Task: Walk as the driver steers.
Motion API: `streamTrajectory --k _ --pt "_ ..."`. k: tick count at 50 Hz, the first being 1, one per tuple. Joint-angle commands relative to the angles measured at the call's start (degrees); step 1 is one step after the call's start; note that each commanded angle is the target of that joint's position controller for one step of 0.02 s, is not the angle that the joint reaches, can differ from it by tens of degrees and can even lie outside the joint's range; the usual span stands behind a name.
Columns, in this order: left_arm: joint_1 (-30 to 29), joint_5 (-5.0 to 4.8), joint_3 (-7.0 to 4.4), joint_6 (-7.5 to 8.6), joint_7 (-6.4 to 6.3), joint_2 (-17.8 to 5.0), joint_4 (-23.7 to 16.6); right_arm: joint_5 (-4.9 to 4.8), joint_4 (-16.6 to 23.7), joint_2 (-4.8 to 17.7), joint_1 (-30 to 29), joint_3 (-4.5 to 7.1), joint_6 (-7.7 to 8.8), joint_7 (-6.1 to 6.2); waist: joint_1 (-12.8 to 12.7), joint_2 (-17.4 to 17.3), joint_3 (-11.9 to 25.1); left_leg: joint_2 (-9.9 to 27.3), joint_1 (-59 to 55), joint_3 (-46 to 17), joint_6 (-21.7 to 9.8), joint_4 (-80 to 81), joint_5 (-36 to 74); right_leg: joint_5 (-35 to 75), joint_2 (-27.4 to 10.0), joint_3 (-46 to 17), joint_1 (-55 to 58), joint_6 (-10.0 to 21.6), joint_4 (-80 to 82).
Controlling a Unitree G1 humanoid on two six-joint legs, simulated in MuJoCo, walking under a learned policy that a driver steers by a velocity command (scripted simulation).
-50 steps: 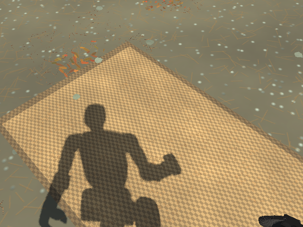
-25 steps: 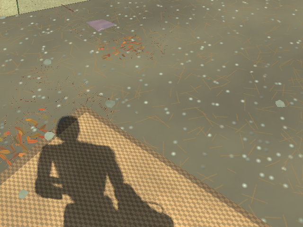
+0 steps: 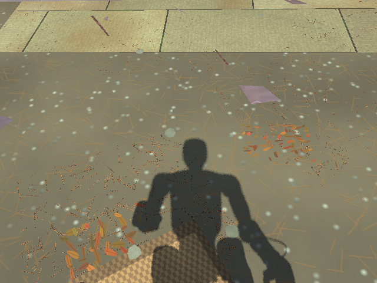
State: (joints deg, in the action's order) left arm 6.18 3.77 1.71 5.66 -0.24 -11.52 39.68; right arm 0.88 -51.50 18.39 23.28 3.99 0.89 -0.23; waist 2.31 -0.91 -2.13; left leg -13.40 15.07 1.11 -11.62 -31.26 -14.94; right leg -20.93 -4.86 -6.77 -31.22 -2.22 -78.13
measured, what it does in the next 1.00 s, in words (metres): walks ahead, turning left: right foot, then left foot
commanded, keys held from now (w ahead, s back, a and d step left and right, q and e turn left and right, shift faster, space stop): w+q+shift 0.28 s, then w+shift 0.46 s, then w+e+shift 0.26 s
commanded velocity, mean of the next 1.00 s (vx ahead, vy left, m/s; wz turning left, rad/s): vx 1.00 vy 0.00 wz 0.38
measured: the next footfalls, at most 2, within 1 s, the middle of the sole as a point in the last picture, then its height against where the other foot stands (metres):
right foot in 0.24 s outside the picture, level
left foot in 0.68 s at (156, 224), level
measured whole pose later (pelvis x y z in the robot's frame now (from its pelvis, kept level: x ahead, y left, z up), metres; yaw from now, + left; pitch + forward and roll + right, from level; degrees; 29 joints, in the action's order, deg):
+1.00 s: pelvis +0.87 +0.16 +0.01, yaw +20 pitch +1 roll +2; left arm 7.4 0.6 -1.2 2.0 3.6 -16.8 42.9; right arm 0.7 -51.9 17.2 27.6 2.2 7.1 -0.7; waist 2.8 1.7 -1.3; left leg -6.4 -9.9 8.5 -4.6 -8.9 -18.4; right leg 4.3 -5.1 2.3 -46.1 5.0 -48.3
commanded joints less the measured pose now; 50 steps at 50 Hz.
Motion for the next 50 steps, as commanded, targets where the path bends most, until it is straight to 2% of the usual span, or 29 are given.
streamTrajectory --k 1,5,8,10,11,12,13,14,15,16,17,19,21,24,28,31,32,33,34,35,36,37,38,39,41,44,45,48,50 --pt "0.6 0.62 -1.58 -1.87 0.41 -8.4 -5.2 -0.48 6.2 7.8 -4.5 1.61 3.51 0.31 -5.1 6.8 -4.8 15.5 10.8 -25.3 -9.6 22.9 2.6 3.2 -3.1 4.0 -2.3 -2.5 15.0" --pt "-8.2 -2.28 -0.52 -1.70 1.43 -6.2 -8.7 -1.05 6.6 9.1 -2.2 2.87 4.01 -0.66 0.2 1.0 -2.3 11.2 9.3 -20.4 -4.2 21.2 14.3 25.1 0.1 6.7 8.2 -1.4 37.8" --pt "-9.4 -2.63 -1.26 -1.28 1.04 -8.6 -9.6 -0.97 6.9 9.8 0.0 3.61 3.55 -0.74 2.1 -1.9 0.2 13.3 -1.6 -23.2 -1.5 15.8 21.9 25.0 2.4 5.7 10.2 -0.3 46.4" --pt "-2.0 -2.59 -3.00 -0.79 0.07 -12.6 -7.6 -0.27 7.4 11.7 -0.9 4.07 3.40 -0.41 -1.6 -1.9 5.6 13.5 -7.0 -24.2 1.0 4.6 34.0 16.5 5.3 5.3 18.7 0.6 48.5" --pt "8.2 -2.53 -4.22 -0.42 -0.64 -14.8 -5.3 -0.11 7.8 13.2 -3.3 4.29 3.55 -0.62 -8.1 -0.5 11.2 11.7 -4.9 -22.1 2.5 -7.9 36.7 12.5 5.3 6.1 29.9 1.3 48.6" --pt "21.3 -1.49 -5.86 -0.13 -1.84 -18.5 -2.9 -0.09 9.3 9.8 -6.1 3.27 4.26 -0.75 -14.3 1.9 18.0 9.4 4.1 -19.2 3.6 -25.2 28.1 0.8 -2.2 -0.2 44.7 2.8 46.5" --pt "26.4 0.96 -6.93 -0.16 -2.36 -23.1 -2.0 -1.30 12.5 -0.1 -5.6 0.69 4.71 -0.49 -12.7 17.5 22.4 3.5 21.3 -13.2 4.4 -43.0 -14.7 -21.3 -18.8 -25.1 56.3 5.1 54.9" --pt "19.1 0.25 -7.67 -0.66 -1.70 -23.9 -2.6 -2.12 14.8 1.2 -1.1 -0.35 4.22 -0.40 -6.1 26.4 24.0 6.4 30.3 -9.9 4.0 -51.0 -12.9 -29.3 -23.6 -48.6 54.0 9.4 65.1" --pt "12.4 -0.26 -6.53 -1.04 -1.29 -16.4 -4.0 -0.29 12.7 4.7 -5.4 -0.06 3.09 -0.19 -6.3 13.9 14.3 11.2 32.6 -8.0 4.1 -51.9 -6.0 -31.7 -19.7 -39.2 45.4 9.7 64.9" --pt "10.8 -0.66 -5.70 -1.22 -0.91 -12.8 -3.1 0.82 12.9 5.0 -8.3 -0.07 2.73 -1.03 -6.0 7.1 8.5 13.2 31.2 -6.7 4.7 -48.5 -2.0 -20.8 -16.1 -27.5 37.9 9.2 63.8" --pt "11.3 -0.40 -5.37 -1.14 -0.64 -11.3 -1.6 1.39 13.1 4.2 -10.2 -0.22 2.32 -1.96 -5.4 4.4 5.9 14.5 29.2 -6.7 5.2 -46.1 -1.1 -11.0 -13.3 -20.0 33.0 8.3 63.8" --pt "15.0 -1.00 -4.55 -0.04 -0.21 -8.8 2.7 1.94 14.9 1.2 -11.8 -1.27 1.35 -3.36 -3.7 6.6 2.5 15.9 28.2 -8.1 6.0 -43.2 -1.2 -0.8 -10.2 -11.4 27.4 7.9 65.1" --pt "16.4 -2.02 -4.43 1.26 0.68 -8.5 4.7 1.92 16.7 0.2 -14.1 -2.08 0.70 -3.74 -2.5 6.3 0.8 15.5 30.3 -8.9 6.4 -39.9 0.2 7.0 -9.9 -6.7 26.3 8.5 67.4" --pt "16.2 -2.25 -4.77 2.01 1.09 -10.4 5.9 1.94 19.9 1.9 -21.2 -2.67 0.86 -4.14 -1.9 5.1 -2.5 15.0 30.2 -6.9 7.2 -28.0 7.8 16.3 -8.2 2.8 23.6 8.8 72.1" --pt "19.8 -2.69 -5.03 1.89 1.12 -13.2 8.4 1.30 21.8 1.0 -28.8 -4.05 1.67 -5.49 -3.4 3.4 -5.8 13.7 16.9 2.5 5.0 -9.8 14.9 29.7 -7.8 11.1 21.7 8.6 79.3" --pt "22.9 -2.68 -5.44 0.98 0.28 -17.1 10.6 2.11 20.1 3.1 -25.1 -3.45 1.88 -3.96 -0.4 7.2 -0.3 8.6 8.4 6.5 2.2 -5.8 7.8 69.6 -9.2 14.9 33.2 8.1 66.1" --pt "22.6 -2.54 -5.65 0.23 -0.26 -18.6 11.0 2.35 17.9 4.6 -17.2 -2.64 1.94 -3.17 3.9 9.0 4.6 7.1 -0.2 6.0 1.0 -5.4 4.1 77.6 -9.9 15.5 33.7 7.8 54.6" --pt "21.0 -2.87 -5.66 -0.59 -0.64 -19.1 10.7 2.26 13.7 6.2 -4.9 -1.57 2.02 -2.23 10.0 8.5 10.5 6.9 -13.9 4.5 -0.3 -0.9 5.1 76.0 -8.8 16.1 29.5 7.3 39.3" --pt "21.3 -2.64 -4.99 -0.71 -0.59 -16.1 9.1 3.01 11.0 10.3 3.7 0.06 1.87 -1.06 12.0 5.2 16.8 15.1 -29.6 -5.3 -1.2 -2.3 -4.7 54.0 -6.4 15.2 17.1 7.1 19.6" --pt "25.9 -3.04 -3.35 -0.53 0.89 -6.9 6.1 3.33 11.2 15.3 1.5 1.27 1.72 -0.16 3.4 -11.1 21.5 31.9 -42.2 -34.0 -4.7 2.8 -17.5 -6.7 3.5 11.9 -4.8 5.5 -1.9" --pt "20.1 -3.51 -4.51 -0.04 0.40 -12.8 4.1 1.63 11.9 14.4 2.6 1.65 1.73 -0.05 6.8 -5.7 24.9 33.7 -41.9 -47.7 -5.9 11.0 -17.2 -5.2 5.2 2.3 -11.4 7.1 -8.2" --pt "14.2 -3.82 -4.58 0.29 0.31 -12.7 2.6 1.20 9.8 11.7 -0.4 1.33 2.01 0.25 4.5 -2.5 12.5 30.7 -33.5 -36.7 -5.0 13.0 -8.7 2.2 1.8 2.9 -15.7 7.2 -5.3" --pt "13.8 -3.75 -3.86 0.32 0.54 -10.8 3.0 1.12 8.9 8.8 -2.3 0.84 2.68 0.17 2.2 0.3 5.7 29.4 -23.6 -29.6 -4.4 14.5 -1.3 4.2 0.4 3.0 -13.7 7.0 -1.2" --pt "14.5 -3.25 -3.70 -0.43 0.82 -9.9 4.0 1.49 8.8 6.5 -4.7 0.38 3.44 0.10 -0.5 2.2 3.0 27.2 -16.5 -24.3 -2.6 16.0 1.7 4.6 -1.0 2.3 -10.2 6.7 2.0" --pt "17.9 -2.33 -3.44 -2.63 1.91 -7.9 5.8 1.07 7.9 3.0 -5.5 -0.74 4.63 0.11 -4.0 -0.7 1.2 25.7 -7.0 -17.7 -1.0 20.7 2.4 4.9 -2.5 1.2 -4.2 5.6 6.2" --pt "9.9 -2.39 -3.57 -4.12 2.91 -6.9 3.9 0.05 5.7 2.2 -4.0 -0.90 6.23 -0.45 -3.6 -0.4 -4.3 22.6 -5.2 -6.4 2.6 26.0 10.4 11.7 -2.7 2.7 -10.3 5.3 11.7" --pt "6.5 -2.62 -3.17 -3.97 3.07 -5.9 2.1 0.11 5.4 2.6 -3.1 -0.90 6.69 -0.72 -3.2 -2.3 -5.7 22.4 -4.0 -3.3 3.4 26.8 17.2 15.6 -2.7 3.6 -10.6 5.5 16.2" --pt "-0.1 -3.24 -2.59 -3.11 4.03 -5.8 0.3 -0.16 4.7 1.9 -3.1 -1.51 7.63 -0.67 -2.6 -0.1 -6.0 18.9 -3.7 7.1 6.8 28.4 32.0 27.8 0.0 10.5 -4.8 7.0 29.2" --pt "-2.9 -3.38 -2.01 -2.83 4.87 -4.9 -0.8 -0.62 4.0 3.9 -1.0 -1.53 8.31 -0.10 -2.3 0.0 -6.2 21.0 -7.2 9.6 8.8 28.2 45.5 33.7 1.5 13.7 -1.1 8.9 36.0"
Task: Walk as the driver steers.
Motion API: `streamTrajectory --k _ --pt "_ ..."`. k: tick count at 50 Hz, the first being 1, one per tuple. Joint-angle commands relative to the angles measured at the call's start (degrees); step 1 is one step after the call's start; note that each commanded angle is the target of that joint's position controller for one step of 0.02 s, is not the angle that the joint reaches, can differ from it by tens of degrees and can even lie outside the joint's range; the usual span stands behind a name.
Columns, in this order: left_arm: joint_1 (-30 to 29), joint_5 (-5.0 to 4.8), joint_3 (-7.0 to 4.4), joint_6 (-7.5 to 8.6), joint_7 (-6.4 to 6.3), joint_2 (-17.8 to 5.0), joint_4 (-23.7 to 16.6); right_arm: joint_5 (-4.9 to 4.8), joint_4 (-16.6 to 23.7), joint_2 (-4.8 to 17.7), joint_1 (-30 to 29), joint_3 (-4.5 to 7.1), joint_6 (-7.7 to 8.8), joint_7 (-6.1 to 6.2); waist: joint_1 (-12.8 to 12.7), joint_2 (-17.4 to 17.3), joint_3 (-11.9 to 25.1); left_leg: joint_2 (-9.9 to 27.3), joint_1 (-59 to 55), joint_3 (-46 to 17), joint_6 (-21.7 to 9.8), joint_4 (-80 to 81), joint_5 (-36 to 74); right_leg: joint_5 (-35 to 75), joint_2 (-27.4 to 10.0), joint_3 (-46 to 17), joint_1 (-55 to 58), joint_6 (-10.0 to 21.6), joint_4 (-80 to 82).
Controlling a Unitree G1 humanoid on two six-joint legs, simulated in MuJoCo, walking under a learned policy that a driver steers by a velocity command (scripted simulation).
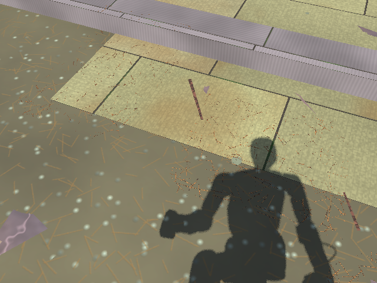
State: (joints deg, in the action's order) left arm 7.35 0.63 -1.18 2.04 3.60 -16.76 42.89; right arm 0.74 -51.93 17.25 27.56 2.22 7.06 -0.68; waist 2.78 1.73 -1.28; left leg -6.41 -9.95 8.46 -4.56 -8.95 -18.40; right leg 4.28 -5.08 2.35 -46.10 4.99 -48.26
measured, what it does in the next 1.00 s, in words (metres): walks ahead, turning right: right foot, then left foot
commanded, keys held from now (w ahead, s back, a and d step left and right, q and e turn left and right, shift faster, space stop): w+e+shift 0.86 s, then w+shift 0.14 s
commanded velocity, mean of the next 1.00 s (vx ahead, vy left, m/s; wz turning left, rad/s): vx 1.00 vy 0.00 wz -0.87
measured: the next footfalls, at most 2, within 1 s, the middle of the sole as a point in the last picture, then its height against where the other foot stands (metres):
right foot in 0.12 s outside the picture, level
left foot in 0.54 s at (182, 209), level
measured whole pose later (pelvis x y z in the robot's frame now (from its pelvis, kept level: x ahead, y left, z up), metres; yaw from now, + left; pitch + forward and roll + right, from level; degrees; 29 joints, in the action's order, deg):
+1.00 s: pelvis +0.87 -0.25 -0.03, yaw -53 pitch +1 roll +1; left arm -1.7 2.1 -0.4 1.3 4.0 -16.6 34.8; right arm 2.0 -52.2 14.7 31.6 1.1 3.6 1.1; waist 3.2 2.0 -2.0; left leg 4.1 -10.5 15.7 2.0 -38.3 -19.0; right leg -9.6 5.0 7.2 -31.4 12.3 -38.6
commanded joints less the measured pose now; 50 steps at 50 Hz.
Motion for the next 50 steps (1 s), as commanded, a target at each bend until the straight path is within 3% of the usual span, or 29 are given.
streamTrajectory --k 1,3,5,6,7,8,9,10,11,12,14,18,20,23,25,26,27,28,29,30,31,33,35,39,43,45,47,49,50 --pt "-4.4 -0.02 0.71 0.87 1.13 -0.7 -3.9 -0.45 3.9 6.0 -4.4 0.36 2.08 0.90 -3.0 -2.8 -6.1 14.4 13.2 3.3 2.8 3.8 60.1 8.4 4.2 6.9 15.1 2.6 8.1" --pt "-0.1 0.44 -0.05 0.57 0.91 -3.6 -2.3 0.41 4.1 9.4 -3.8 1.16 0.71 2.69 -5.6 -6.5 -0.7 15.5 5.0 4.1 4.6 -6.3 79.0 2.3 9.4 9.6 20.6 3.9 9.8" --pt "20.0 0.52 -2.34 0.19 0.18 -8.6 3.2 1.78 5.7 12.3 -8.4 2.10 -1.65 3.94 -16.1 -8.4 9.0 17.2 8.1 3.2 5.0 -33.3 87.8 -5.6 12.8 7.6 40.4 6.5 8.6" --pt "31.3 0.39 -4.14 -0.13 -0.91 -11.2 6.2 1.89 6.8 13.5 -12.6 2.65 -2.39 3.79 -22.2 -6.3 11.7 14.8 17.5 3.3 4.7 -56.5 72.7 -10.0 10.1 1.5 52.4 9.9 12.5" --pt "28.5 -1.25 -5.80 -1.12 -2.14 -14.5 6.6 2.59 8.5 5.6 -15.1 0.95 -1.29 2.36 -17.1 10.8 8.6 2.4 38.2 1.4 5.1 -81.2 0.2 -4.8 3.4 -9.4 61.9 11.9 10.8" --pt "23.1 0.61 -6.96 -1.54 -2.23 -20.8 4.1 -0.22 14.7 3.1 -8.1 -0.55 -0.20 1.83 -9.1 16.6 19.9 0.3 59.2 -10.8 7.7 -96.7 -12.0 -13.9 -9.3 -42.1 76.4 26.8 20.6" --pt "20.4 0.18 -6.81 -1.71 -2.94 -16.6 1.5 1.07 15.3 5.4 -12.6 -1.35 1.08 1.69 -11.4 1.3 18.5 4.1 62.6 -15.7 5.7 -90.9 -6.0 -27.3 -10.9 -50.6 72.5 25.1 31.6" --pt "18.4 0.27 -5.61 -1.63 -3.56 -11.7 2.7 1.24 15.4 6.0 -15.0 -1.40 1.69 1.17 -7.9 -6.2 7.4 7.4 60.6 -15.8 4.5 -81.5 -1.5 -30.6 -9.1 -46.1 59.1 20.7 35.5" --pt "16.8 0.27 -5.02 -1.14 -3.60 -9.6 3.5 2.02 16.1 5.1 -16.5 -1.63 1.28 1.02 -4.5 -8.5 2.3 9.6 56.5 -15.2 4.7 -74.6 -1.4 -26.3 -6.6 -41.0 48.3 18.2 36.1" --pt "15.4 0.27 -4.72 -0.22 -3.81 -9.4 3.0 3.29 15.9 4.6 -16.3 -1.97 -0.14 0.98 -2.6 -9.2 -0.3 10.6 52.5 -15.1 5.5 -71.9 -2.6 -21.6 -3.9 -36.6 40.4 17.1 36.1" --pt "13.7 -0.15 -4.17 1.29 -3.52 -8.8 2.5 4.01 16.4 3.6 -16.0 -2.52 -3.09 0.78 0.3 -7.7 -3.3 12.9 46.5 -13.3 7.3 -62.7 -4.2 -19.0 0.6 -29.5 27.5 16.0 38.0" --pt "13.2 -0.45 -5.19 2.56 -2.95 -10.4 1.2 1.90 21.8 1.3 -28.4 -3.93 -3.35 -0.46 -3.5 -2.5 -5.1 12.5 36.8 -9.1 8.8 -37.5 15.0 -11.5 6.8 -22.4 18.6 12.5 40.7" --pt "15.0 -1.02 -5.83 2.58 -2.37 -11.1 1.2 0.82 22.3 1.4 -30.5 -3.84 -3.16 -0.51 -6.1 -0.7 -2.9 10.3 33.2 -8.4 8.2 -29.8 23.7 -3.8 6.6 -22.7 23.3 10.1 39.1" --pt "16.6 -0.92 -6.49 2.11 -2.73 -11.9 1.1 0.68 22.9 3.7 -31.3 -2.99 -2.67 -0.10 -7.4 1.1 -0.7 8.3 31.2 -9.8 7.1 -21.7 22.3 3.8 4.5 -25.4 34.0 7.5 33.3" --pt "15.4 -0.21 -6.93 1.99 -3.03 -14.1 0.6 0.65 20.4 7.8 -22.7 -1.11 -2.17 0.91 -3.1 0.6 5.6 5.5 21.3 -10.0 5.9 -20.2 12.8 16.4 4.6 -25.7 38.7 5.1 20.8" --pt "12.7 -0.11 -7.04 2.23 -2.76 -15.2 0.2 0.76 18.0 9.9 -12.2 0.07 -1.81 1.66 3.6 -0.7 11.2 6.4 9.4 -9.8 5.1 -20.3 9.3 17.4 6.8 -23.6 35.5 3.6 8.0" --pt "10.6 -0.11 -5.66 3.04 -2.72 -10.5 -1.4 1.96 16.0 13.9 1.1 1.81 -1.53 2.98 9.2 -4.8 18.6 16.4 -5.1 -18.9 3.3 -21.1 -7.1 5.4 9.2 -19.8 26.6 2.9 -10.3" --pt "16.1 -2.33 -3.10 3.24 -2.95 -0.6 -4.4 4.51 15.9 18.5 1.6 2.81 -1.74 3.07 3.5 -21.9 24.6 33.9 -17.5 -49.2 -1.1 -10.8 -25.1 -36.3 15.2 -13.2 8.5 1.3 -27.2" --pt "15.2 -1.43 -2.34 2.34 -3.26 -4.1 -4.9 3.22 16.2 16.7 -4.3 3.47 -2.48 2.77 1.6 -22.1 22.2 34.5 -12.7 -62.2 -4.0 -4.3 -35.6 -30.5 10.3 -9.9 0.1 2.1 -33.5" --pt "9.3 0.10 -3.06 1.39 -3.17 -7.7 -4.2 2.58 17.1 10.3 -9.4 2.23 -2.73 2.55 2.1 -12.1 12.5 30.7 -4.2 -50.5 -3.0 -4.9 -31.8 -24.3 6.5 -8.1 -1.6 2.0 -32.8" --pt "6.3 0.88 -3.27 0.91 -2.35 -8.1 -4.4 2.31 16.1 7.1 -10.5 1.47 -2.86 2.16 1.7 -6.0 7.3 27.5 2.5 -39.1 -2.0 -6.0 -19.0 -21.2 4.4 -7.2 -0.2 1.5 -29.7" --pt "4.0 1.65 -2.87 -0.48 -0.49 -5.8 -5.8 2.08 12.5 5.1 -7.8 0.83 -2.40 2.09 0.0 -7.0 2.6 23.5 9.7 -25.7 0.1 -4.9 -3.4 -20.2 1.7 -7.3 1.9 0.5 -27.1" --pt "1.8 1.54 -1.87 -1.90 0.37 -3.0 -7.7 0.74 9.6 2.8 -5.4 0.36 -1.34 1.17 -1.3 -7.6 0.5 22.3 11.5 -18.1 1.5 -3.6 5.8 -19.0 0.2 -6.5 0.0 0.3 -27.0" --pt "-5.1 1.35 -0.84 -2.49 1.21 -3.2 -12.2 0.75 8.2 3.9 -7.7 0.66 0.17 0.51 -3.6 -6.9 -3.1 20.5 16.2 -4.5 2.0 0.7 20.7 -9.0 -0.1 -3.5 0.0 -0.2 -19.5" --pt "-13.3 1.23 0.22 -2.32 2.65 -2.7 -14.2 0.97 5.5 6.4 -3.4 1.16 0.26 1.05 -2.0 -3.8 -7.6 17.8 14.1 5.7 4.6 2.8 37.3 -4.3 2.9 5.7 6.8 2.9 -1.0" --pt "-12.7 1.47 0.39 -1.85 2.43 -2.6 -13.3 1.04 4.5 8.5 0.1 1.41 -0.20 1.73 -2.8 -5.4 -5.3 18.4 10.5 7.1 5.0 -2.2 65.0 -6.2 7.8 9.1 15.0 5.1 3.8" --pt "-3.2 1.83 -0.65 -1.33 1.33 -5.2 -9.9 1.09 4.5 12.4 -0.4 2.17 -1.66 2.61 -9.0 -8.4 0.8 21.2 8.1 6.3 4.2 -15.9 80.9 -11.9 11.6 7.7 26.9 7.1 6.0" --pt "19.5 1.94 -3.37 -0.80 -0.76 -9.5 -1.9 1.25 6.2 13.2 -5.5 2.20 -2.93 2.52 -19.4 -8.4 9.3 20.6 18.9 5.7 1.5 -45.2 72.0 -14.2 11.4 1.1 53.1 10.4 14.0" --pt "17.8 0.70 -5.39 -1.44 -2.26 -14.0 -1.1 1.44 7.6 7.8 -5.4 1.45 -2.75 1.63 -14.3 5.8 11.3 10.1 34.8 5.1 2.7 -69.1 8.0 -19.0 2.1 -12.6 64.8 10.0 14.9"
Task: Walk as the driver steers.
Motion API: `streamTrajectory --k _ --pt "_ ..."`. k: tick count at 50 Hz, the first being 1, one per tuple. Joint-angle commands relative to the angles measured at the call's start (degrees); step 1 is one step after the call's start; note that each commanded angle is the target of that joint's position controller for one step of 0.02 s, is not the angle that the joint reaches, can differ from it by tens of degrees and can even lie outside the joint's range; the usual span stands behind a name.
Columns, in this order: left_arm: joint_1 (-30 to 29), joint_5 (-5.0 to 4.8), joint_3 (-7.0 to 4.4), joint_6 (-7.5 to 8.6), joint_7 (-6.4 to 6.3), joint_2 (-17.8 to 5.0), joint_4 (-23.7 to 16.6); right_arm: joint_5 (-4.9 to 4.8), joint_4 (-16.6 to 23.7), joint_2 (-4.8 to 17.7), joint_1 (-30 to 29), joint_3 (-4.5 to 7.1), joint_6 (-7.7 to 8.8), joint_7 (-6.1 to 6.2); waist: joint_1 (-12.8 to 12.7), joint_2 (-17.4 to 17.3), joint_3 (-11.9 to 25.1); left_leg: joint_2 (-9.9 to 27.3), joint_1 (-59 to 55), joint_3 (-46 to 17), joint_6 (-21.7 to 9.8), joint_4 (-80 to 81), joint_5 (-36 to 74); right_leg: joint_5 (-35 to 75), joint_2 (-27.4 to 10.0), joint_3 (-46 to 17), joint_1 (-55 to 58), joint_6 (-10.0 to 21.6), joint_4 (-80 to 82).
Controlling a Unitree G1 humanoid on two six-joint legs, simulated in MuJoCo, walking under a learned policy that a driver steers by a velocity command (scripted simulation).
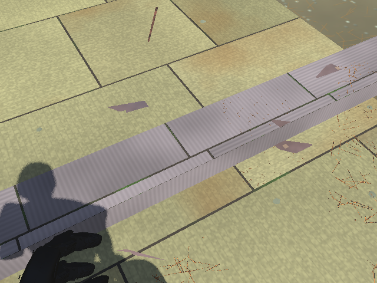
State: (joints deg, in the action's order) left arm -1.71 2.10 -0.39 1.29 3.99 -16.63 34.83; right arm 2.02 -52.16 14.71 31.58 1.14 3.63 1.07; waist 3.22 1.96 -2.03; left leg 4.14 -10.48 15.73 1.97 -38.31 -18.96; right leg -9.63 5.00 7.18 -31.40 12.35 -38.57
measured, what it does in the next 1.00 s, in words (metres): climbs, turning left: left foot, then right foot 0.12 m higher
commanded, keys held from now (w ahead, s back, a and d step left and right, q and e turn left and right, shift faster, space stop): w+shift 0.24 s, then w+q+shift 0.76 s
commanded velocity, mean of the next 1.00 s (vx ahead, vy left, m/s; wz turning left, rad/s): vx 1.00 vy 0.00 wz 0.40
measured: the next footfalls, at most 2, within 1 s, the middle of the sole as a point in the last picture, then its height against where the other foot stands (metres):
left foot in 0.44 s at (151, 245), level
right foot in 0.82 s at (184, 128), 0.12 m higher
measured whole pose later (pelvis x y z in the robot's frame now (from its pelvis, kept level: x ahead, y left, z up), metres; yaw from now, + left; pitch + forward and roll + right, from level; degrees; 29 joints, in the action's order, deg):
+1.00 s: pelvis +0.96 +0.10 +0.12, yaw +28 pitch +2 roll -2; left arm 19.7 2.7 -3.5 4.6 -0.4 -15.0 45.0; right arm 1.8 -35.5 17.9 8.1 5.4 2.2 -1.8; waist -0.3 -3.2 3.7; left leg -1.9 42.5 -1.9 -8.0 -101.5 -14.1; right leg -27.1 -3.9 9.2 -22.5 -0.9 -48.1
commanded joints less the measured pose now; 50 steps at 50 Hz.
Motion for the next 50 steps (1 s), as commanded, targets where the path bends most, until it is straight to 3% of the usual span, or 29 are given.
streamTrajectory --k 1,2,3,4,7,10,14,17,19,20,21,22,23,24,26,28,31,33,35,36,38,40,41,42,43,44,46,48,50 --pt "22.7 0.54 -6.77 -1.10 -2.98 -19.2 3.7 -2.35 13.7 8.0 -3.2 1.20 1.28 -0.74 -8.2 12.5 24.1 -4.5 54.6 -12.7 -2.3 -58.1 -9.4 -5.8 -24.8 -50.2 64.5 14.8 13.4" --pt "25.2 0.32 -6.74 -1.42 -3.92 -15.7 3.4 -1.73 14.3 11.4 -12.9 1.64 2.35 -0.62 -12.6 -1.0 21.0 -2.4 58.8 -18.3 -2.8 -57.0 -2.0 -9.2 -22.2 -49.5 59.2 12.7 20.2" --pt "23.1 -0.18 -6.28 -0.67 -4.42 -13.6 5.8 -2.13 14.4 9.7 -13.3 1.13 2.75 -0.69 -8.9 -2.9 9.6 0.5 59.1 -18.1 -3.2 -50.7 0.1 -7.1 -21.4 -42.9 47.7 10.6 22.8" --pt "21.7 -0.25 -5.51 0.51 -4.46 -10.8 7.1 -1.12 13.8 8.5 -14.2 0.76 2.47 -0.73 -5.8 -7.0 4.1 2.9 55.2 -18.5 -3.2 -43.7 0.3 -3.7 -18.8 -38.1 37.2 8.3 23.9" --pt "18.7 -0.94 -3.39 3.11 -4.68 -5.7 8.7 1.11 11.5 5.6 -11.4 0.17 -0.75 -1.98 0.0 -6.7 -0.5 5.4 45.6 -18.8 -2.1 -33.6 -1.5 -2.2 -12.2 -26.6 20.1 5.2 28.5" --pt "21.7 -1.82 -3.73 4.85 -3.52 -6.5 10.5 0.71 16.2 4.1 -22.3 -0.54 -0.87 -2.82 -2.0 -2.3 -6.4 7.0 49.2 -16.4 -1.1 -19.4 7.6 1.7 -10.7 -21.3 15.4 5.4 34.5" --pt "23.5 -2.98 -4.17 6.70 -2.57 -8.2 11.5 -1.26 17.2 3.2 -29.4 -0.95 0.11 -4.37 -4.9 -2.5 -5.8 2.9 36.8 -11.7 -4.5 2.0 31.1 15.5 -8.9 -12.4 16.8 1.1 40.3" --pt "25.5 -1.49 -4.07 6.60 -3.41 -9.3 13.5 -1.57 15.4 4.3 -27.3 -0.21 0.07 -3.39 -4.1 0.0 -1.2 -2.2 36.6 -8.8 -8.1 0.7 26.0 47.4 -12.0 -6.7 33.7 -1.8 33.6" --pt "24.3 0.49 -4.21 5.38 -5.08 -10.5 13.5 -1.02 14.0 6.8 -20.7 0.96 -0.25 -2.55 0.5 3.9 4.3 -6.5 33.5 -7.5 -10.5 -1.0 15.9 72.2 -14.6 -4.1 41.4 -4.2 19.2" --pt "22.0 1.50 -4.33 4.39 -5.75 -11.1 12.9 -0.89 10.9 8.8 -10.2 2.11 -0.38 -2.21 5.6 5.5 8.8 -8.5 24.1 -8.0 -11.5 -0.5 13.3 76.5 -15.2 -3.4 40.1 -5.0 7.0" --pt "17.6 1.40 -4.53 3.56 -5.91 -11.7 11.5 -0.41 6.7 10.9 2.1 3.46 -0.55 -1.89 12.3 3.7 12.0 -9.2 10.8 -7.9 -12.3 5.3 14.3 72.0 -13.0 -0.9 32.7 -5.9 -10.3" --pt "13.2 1.24 -3.88 4.14 -5.37 -9.3 9.9 -0.21 3.9 14.7 9.9 5.30 -1.03 -1.19 15.2 -2.8 10.8 -5.0 -0.1 -15.8 -14.5 6.0 9.1 38.1 -5.3 -1.1 16.1 -7.1 -36.7" --pt "22.9 -0.74 -1.15 6.06 -3.73 0.6 5.9 1.14 4.0 19.9 3.1 5.89 -1.14 -1.23 0.1 -25.0 14.3 11.6 -14.2 -52.2 -25.6 12.7 11.4 -15.9 3.2 -8.0 -12.3 -10.9 -56.5" --pt "19.9 0.11 -0.64 6.86 -3.89 -3.3 5.2 0.14 6.5 15.4 -3.2 5.93 -1.66 -1.88 2.8 -11.8 16.4 12.1 -12.9 -63.3 -27.1 22.3 -2.6 -10.4 -0.7 -13.7 -17.4 -9.2 -57.3" --pt "13.9 1.32 -0.45 7.33 -3.49 -4.1 3.0 -0.37 5.8 9.0 -5.7 4.43 -1.92 -1.62 -0.6 1.7 4.6 9.4 5.4 -53.4 -22.7 24.9 -6.5 -6.6 -6.4 -12.6 -16.7 -9.4 -51.5" --pt "11.9 2.93 0.49 5.19 -2.80 -1.5 0.4 -1.04 4.5 7.1 -6.3 3.39 -0.97 -1.24 -4.2 1.3 -0.2 4.4 19.6 -45.1 -21.2 25.4 0.6 -8.2 -8.1 -11.3 -15.7 -11.1 -53.6" --pt "3.8 2.92 2.61 2.52 -2.91 2.7 -6.8 -1.67 4.3 8.0 -6.4 2.88 0.92 -1.33 -5.6 -1.8 -4.3 0.5 31.5 -40.4 -21.0 27.7 2.3 -11.8 -10.0 -7.6 -25.9 -12.6 -56.0" --pt "-4.5 2.19 3.75 2.42 -3.87 4.9 -11.9 -0.55 3.8 8.8 -4.7 2.70 1.89 -0.77 -3.7 -5.4 -5.8 0.4 32.7 -42.4 -21.6 30.0 6.6 -16.9 -9.9 -4.7 -33.7 -12.9 -62.7" --pt "-11.1 2.13 4.29 2.62 -4.51 4.6 -16.9 -0.54 2.7 9.3 -1.9 2.92 1.90 -0.17 -2.2 -3.9 -6.0 1.3 28.3 -42.8 -19.9 31.5 7.5 -21.7 -11.7 -7.1 -40.2 -11.9 -59.1" --pt "-10.8 2.35 4.72 2.27 -4.08 4.1 -17.9 -1.23 3.3 8.4 -2.0 2.93 1.20 0.31 -1.9 -2.3 -3.4 0.6 31.9 -38.8 -19.4 37.1 15.7 -18.1 -12.0 -5.1 -26.3 -11.6 -46.7" --pt "-4.8 -0.03 4.51 2.25 -3.79 5.7 -15.8 -3.00 5.7 7.9 -5.8 2.90 0.96 0.02 -4.2 -1.7 4.3 -2.5 42.7 -33.3 -17.1 36.6 47.5 -6.6 -5.8 1.9 9.1 -10.3 -29.5" --pt "18.2 -0.67 0.43 1.39 -4.83 -1.7 -10.1 -3.17 7.0 18.4 -7.7 6.55 1.71 -0.57 -15.2 -9.1 21.3 -1.3 28.7 -33.0 -14.4 9.3 84.6 -15.8 -1.9 -3.7 26.5 -9.4 -24.3" --pt "31.8 -0.87 -2.43 1.98 -5.04 -6.2 -6.6 -3.09 8.3 19.6 -14.0 7.76 2.69 -1.14 -22.9 -8.4 27.4 -1.8 26.5 -33.5 -11.5 -9.1 84.4 -18.0 -4.2 -9.3 33.8 -8.0 -15.9" --pt "37.2 0.42 -4.61 3.45 -5.32 -13.1 -4.4 -2.48 12.0 10.5 -17.8 6.25 4.43 -2.26 -22.1 9.1 31.1 -9.8 34.1 -30.1 -9.1 -34.5 39.1 -36.2 -15.6 -29.4 40.2 -6.9 -1.2" --pt "26.9 0.09 -5.01 2.80 -5.78 -15.0 -4.1 -2.16 17.4 2.6 -13.8 4.48 4.78 -3.53 -11.8 27.1 29.4 -13.5 50.1 -28.1 -8.1 -52.3 7.5 -32.7 -27.6 -66.7 39.4 -4.9 21.6" --pt "17.0 0.35 -4.32 2.47 -5.46 -9.0 -5.7 -0.47 16.2 1.7 -11.2 4.01 3.93 -3.16 -6.1 14.7 22.4 -8.8 55.1 -26.3 -8.6 -62.5 9.9 -39.8 -29.5 -66.6 33.4 -1.1 19.8" --pt "18.4 -0.05 -2.06 3.43 -4.76 2.0 0.6 1.22 17.9 -1.6 -17.5 2.80 1.45 -2.98 -4.9 -0.5 4.4 -3.6 62.3 -21.9 -10.0 -65.9 9.4 -40.2 -26.3 -46.1 19.0 -1.9 15.7" --pt "24.2 1.03 -1.48 4.41 -4.18 5.4 8.9 0.81 21.5 -6.5 -22.4 0.50 -1.13 -3.41 -2.8 0.4 -1.0 -2.6 70.1 -21.0 -10.9 -72.7 2.0 -26.5 -23.6 -30.8 16.0 -6.1 16.4" --pt "21.7 0.82 -1.54 5.28 -3.31 5.4 10.8 -1.24 22.3 -3.6 -24.1 0.70 -2.95 -3.55 -0.5 -0.2 -2.9 -1.8 68.7 -22.8 -10.0 -60.6 1.9 -15.5 -21.5 -16.7 13.6 -9.9 22.0"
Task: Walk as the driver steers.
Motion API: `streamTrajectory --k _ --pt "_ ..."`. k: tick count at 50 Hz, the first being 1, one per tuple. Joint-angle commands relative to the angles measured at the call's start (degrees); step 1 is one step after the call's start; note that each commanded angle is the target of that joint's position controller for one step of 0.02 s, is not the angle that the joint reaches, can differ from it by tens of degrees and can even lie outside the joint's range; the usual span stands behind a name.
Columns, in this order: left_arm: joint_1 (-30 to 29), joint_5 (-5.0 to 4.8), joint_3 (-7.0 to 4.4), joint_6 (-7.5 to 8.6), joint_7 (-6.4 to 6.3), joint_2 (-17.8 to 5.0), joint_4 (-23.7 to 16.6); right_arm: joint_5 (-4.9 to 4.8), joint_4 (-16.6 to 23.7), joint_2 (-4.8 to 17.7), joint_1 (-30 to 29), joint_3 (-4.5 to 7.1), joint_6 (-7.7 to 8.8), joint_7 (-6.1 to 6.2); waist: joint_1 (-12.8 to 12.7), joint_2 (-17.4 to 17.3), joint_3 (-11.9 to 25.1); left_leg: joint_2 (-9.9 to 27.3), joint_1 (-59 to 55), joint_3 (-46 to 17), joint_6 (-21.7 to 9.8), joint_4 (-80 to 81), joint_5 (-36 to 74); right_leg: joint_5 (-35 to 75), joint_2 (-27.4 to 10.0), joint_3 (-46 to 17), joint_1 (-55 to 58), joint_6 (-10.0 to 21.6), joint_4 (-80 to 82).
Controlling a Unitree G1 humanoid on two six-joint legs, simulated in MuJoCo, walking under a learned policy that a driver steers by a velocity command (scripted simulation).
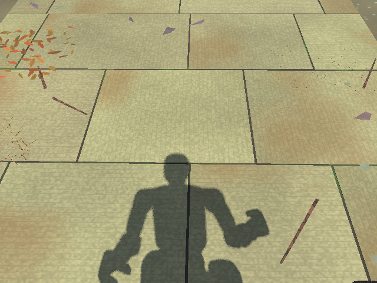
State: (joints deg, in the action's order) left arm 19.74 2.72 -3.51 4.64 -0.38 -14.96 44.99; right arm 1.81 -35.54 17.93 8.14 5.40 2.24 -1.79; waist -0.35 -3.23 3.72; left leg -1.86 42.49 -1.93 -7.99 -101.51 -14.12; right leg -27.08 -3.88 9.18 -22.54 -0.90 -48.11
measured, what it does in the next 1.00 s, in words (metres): climbs, turning left: left foot, then right foot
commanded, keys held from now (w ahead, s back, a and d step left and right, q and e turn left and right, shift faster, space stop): w+q+shift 0.26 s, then w+shift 0.58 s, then w+e+shift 0.16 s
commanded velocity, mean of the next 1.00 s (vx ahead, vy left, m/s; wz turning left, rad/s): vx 1.00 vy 0.00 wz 0.43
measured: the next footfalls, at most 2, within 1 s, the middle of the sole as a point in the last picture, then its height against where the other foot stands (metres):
left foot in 0.26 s outside the picture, level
right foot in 0.68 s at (192, 191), level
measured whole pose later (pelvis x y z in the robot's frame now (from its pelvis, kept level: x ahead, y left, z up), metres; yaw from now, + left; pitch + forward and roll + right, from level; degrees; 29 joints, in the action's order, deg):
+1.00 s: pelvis +0.96 +0.15 +0.04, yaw +22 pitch +2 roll -2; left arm 33.5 -0.3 -2.9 5.5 1.2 -13.7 53.3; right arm 2.4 -35.7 14.3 -0.9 -1.4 4.1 -3.5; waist -5.7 -2.0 -0.2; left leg 5.4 41.5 -1.2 -2.0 -41.6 1.8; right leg -16.9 5.4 0.0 4.2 3.9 -10.7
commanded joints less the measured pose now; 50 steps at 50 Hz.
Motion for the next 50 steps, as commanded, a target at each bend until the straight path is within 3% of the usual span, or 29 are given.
streamTrajectory --k 1,3,4,6,8,10,11,12,13,14,15,16,17,18,21,24,27,30,32,33,34,35,36,37,38,41,44,48,50 --pt "-2.9 -0.10 1.18 2.74 1.30 1.9 0.8 -1.28 7.7 -4.5 -3.2 -3.26 -2.13 -0.66 4.5 7.6 -11.0 4.8 11.5 -4.6 0.8 11.2 0.7 8.8 -12.2 -12.7 -0.2 1.4 36.1" --pt "-4.2 -1.18 0.51 3.36 0.65 -0.4 2.1 -0.18 7.5 -0.8 -6.3 -2.23 -3.13 -0.80 4.7 6.2 -11.6 2.6 2.7 0.5 1.6 27.4 10.8 21.5 -5.4 0.8 -0.4 0.1 39.6" --pt "-3.4 -1.79 0.27 4.10 0.11 -2.5 2.1 0.38 7.5 -0.3 -5.3 -2.24 -3.28 -1.48 5.2 7.5 -9.9 3.0 -1.0 4.0 1.4 34.0 15.9 24.6 -5.7 2.8 2.4 0.7 40.8" --pt "-2.0 -2.22 -0.37 4.12 -0.55 -4.7 2.6 -0.06 5.8 -0.8 -6.2 -2.63 -2.77 -2.75 4.2 4.1 -9.1 1.5 -9.1 10.1 0.1 49.0 18.6 35.4 -2.9 8.4 9.4 1.6 42.1" --pt "2.7 -1.72 -1.50 3.34 -1.25 -9.5 1.8 -1.37 4.1 0.1 -6.1 -2.20 -2.07 -3.29 2.9 5.0 -4.2 -2.7 -15.5 14.6 -0.9 54.6 16.0 67.5 -5.5 8.9 21.0 2.3 35.8" --pt "2.9 -1.56 -2.94 1.37 -1.80 -13.2 0.7 -1.18 2.8 2.5 1.2 -1.18 -1.73 -2.53 7.8 9.9 -0.4 -3.8 -21.0 15.1 -2.8 59.6 12.3 84.7 -9.6 7.4 28.7 1.3 22.2" --pt "0.9 -1.24 -3.52 0.27 -1.87 -13.9 -0.5 -1.01 0.5 4.9 10.5 0.17 -1.79 -1.86 12.2 11.0 3.2 -4.5 -30.1 13.3 -4.3 61.4 10.4 87.1 -10.6 6.2 27.8 2.1 10.8" --pt "-1.7 -1.20 -3.91 -0.64 -1.68 -14.0 -2.4 -1.23 -3.4 7.2 21.4 1.79 -1.59 -0.81 16.4 9.2 7.1 -4.9 -43.4 9.5 -6.0 66.4 7.9 80.1 -9.7 4.8 21.2 3.2 -6.5" --pt "-2.7 -0.59 -3.05 -0.91 -0.93 -9.3 -2.7 -1.53 -4.6 8.5 19.1 2.95 -1.64 0.47 13.9 2.3 2.2 -1.9 -49.7 1.8 -8.3 68.6 4.1 32.1 -1.8 3.1 6.0 2.6 -26.7" --pt "-1.7 0.83 -0.75 -0.58 -0.61 -0.1 -7.1 -0.95 -3.5 12.0 14.0 3.19 -1.96 0.26 5.5 -7.9 -0.9 4.7 -55.2 -14.0 -11.0 60.7 23.4 -3.5 5.1 -0.7 -15.5 1.5 -46.4" --pt "0.7 -0.64 -0.36 0.77 -0.32 -2.6 -13.1 -0.06 -0.8 15.0 13.5 3.68 -2.40 0.54 4.0 -7.0 13.2 13.9 -65.5 -36.9 -20.5 76.5 5.1 -0.3 5.1 -11.9 -25.2 0.7 -49.6" --pt "-3.2 -0.50 -0.26 2.05 -0.35 -5.6 -12.1 -0.01 -0.7 11.3 13.5 3.07 -2.05 1.32 5.1 2.4 7.8 16.3 -60.2 -43.4 -18.6 86.8 -5.9 4.8 2.2 -13.4 -28.5 0.6 -44.8" --pt "-5.1 -0.68 -0.20 2.30 -0.42 -6.8 -11.3 -0.16 -1.9 8.4 12.1 2.21 -1.19 1.84 3.0 8.2 0.2 15.3 -50.6 -39.1 -15.9 88.4 -5.8 8.8 -0.4 -13.2 -26.8 0.5 -39.1" --pt "-6.2 0.27 0.29 1.78 -0.51 -6.0 -11.1 -0.31 -3.2 7.3 11.6 1.48 -0.01 2.10 0.7 10.4 -2.6 13.3 -42.8 -34.5 -14.2 87.8 -1.2 9.0 -2.0 -13.4 -23.0 0.1 -35.2" --pt "-6.5 1.25 1.24 -1.17 0.53 -4.3 -11.1 -0.84 -5.6 4.6 13.0 -0.38 2.75 2.46 -2.2 10.1 -7.4 9.3 -27.9 -24.7 -12.3 90.0 5.8 6.1 -5.8 -12.8 -17.5 -1.8 -23.6" --pt "-17.0 0.15 2.79 -1.02 1.79 -2.4 -14.7 -1.21 -7.1 5.0 14.6 -0.38 3.87 1.82 0.9 5.9 -10.8 3.6 -24.7 -13.7 -8.8 93.4 16.9 20.2 -5.9 -9.2 -14.5 -0.4 -3.8" --pt "-22.1 -1.43 3.27 -0.79 2.63 -1.5 -14.7 -2.52 -8.9 6.1 17.6 -0.25 4.59 0.99 4.4 3.3 -9.5 4.0 -27.3 -10.4 -5.8 97.9 25.2 37.7 -2.0 -6.0 -3.7 2.4 10.6" --pt "-21.8 -1.33 2.07 -0.84 1.94 -4.0 -13.6 -2.03 -10.7 8.6 19.1 0.02 4.67 1.18 4.1 1.7 -6.2 6.1 -41.9 -8.3 -3.5 91.4 47.8 34.4 2.8 -3.7 -1.7 5.1 16.0" --pt "-10.9 -1.47 0.09 -0.67 0.87 -7.8 -10.9 -0.51 -11.4 11.2 18.6 0.53 4.06 2.00 -2.1 -2.3 1.2 8.2 -47.1 -8.0 -1.2 76.2 63.4 24.9 6.2 -4.6 8.7 6.7 15.5" --pt "1.1 -1.64 -1.10 -0.90 0.03 -9.6 -7.6 0.41 -11.1 11.8 15.6 0.77 3.37 2.39 -9.3 -2.1 5.8 7.0 -42.7 -6.3 -0.4 62.2 61.5 21.0 6.0 -4.5 20.4 7.3 16.0" --pt "13.0 -0.77 -2.45 -1.26 -1.05 -13.1 -4.8 1.20 -10.0 8.4 13.3 -0.02 3.25 2.54 -14.8 0.0 11.1 4.3 -30.8 -4.9 0.1 41.8 47.1 9.7 -1.2 -11.7 34.7 8.6 11.6" --pt "11.9 1.76 -3.57 -0.72 -0.50 -18.6 -4.2 -2.22 -6.9 -2.0 22.0 -2.56 3.53 1.63 -5.9 22.6 17.9 -6.6 -9.4 -3.7 3.0 16.6 -9.6 -5.4 -18.7 -45.9 47.7 16.8 20.7" --pt "8.6 0.35 -3.04 -1.00 0.77 -13.8 -4.8 -1.42 -6.8 2.3 18.0 -2.60 4.05 2.08 -7.2 17.0 17.0 -5.3 -2.6 -6.7 1.4 14.1 -10.0 -9.7 -17.4 -59.4 45.4 16.4 31.0" --pt "2.4 -0.01 -2.33 -0.57 0.97 -10.2 -4.5 -1.65 -5.9 3.3 12.5 -2.37 3.86 2.19 -4.7 10.7 5.9 -0.8 0.1 -6.1 1.3 16.5 -3.3 -6.8 -15.9 -48.2 35.8 15.5 31.8" --pt "0.8 -0.13 -1.74 -0.28 1.24 -7.2 -3.6 -0.87 -5.5 3.5 9.1 -2.78 3.66 1.71 -3.9 3.7 1.6 1.2 -1.8 -5.0 1.4 20.0 -1.0 -0.9 -13.5 -41.1 27.5 14.7 32.3" --pt "2.1 -0.57 -0.20 0.76 0.96 -3.4 0.2 0.65 -3.8 0.4 7.5 -3.84 1.74 -0.20 0.8 5.6 -4.1 4.2 -5.1 -5.6 2.3 26.6 -2.2 4.2 -8.5 -29.6 14.2 12.2 36.5" --pt "4.6 -2.19 -0.29 1.94 1.24 -5.0 2.3 1.81 0.2 0.2 -0.7 -4.82 1.15 -0.87 1.5 5.9 -9.8 7.8 0.3 -1.0 4.6 36.8 1.7 10.2 -6.0 -24.7 9.6 13.4 42.9" --pt "6.8 -3.38 -0.97 2.45 1.50 -6.7 2.7 0.61 3.2 -1.1 -11.3 -6.46 2.52 -2.17 -0.7 3.8 -11.3 5.4 -12.6 4.5 6.7 61.2 19.2 30.4 -0.6 -16.4 4.0 12.4 46.8" --pt "7.5 -3.83 -1.73 2.64 1.37 -9.8 2.9 -0.07 3.4 -0.3 -13.1 -6.31 2.58 -1.83 -1.1 5.3 -10.2 4.3 -18.1 4.4 6.5 65.7 23.5 37.9 -3.1 -18.2 7.4 12.5 47.5"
